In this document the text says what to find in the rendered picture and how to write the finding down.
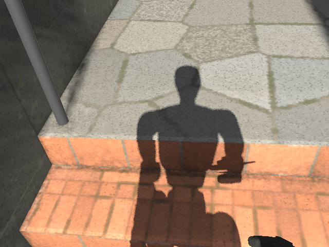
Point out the right robot hand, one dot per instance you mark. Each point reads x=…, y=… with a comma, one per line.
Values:
x=266, y=241

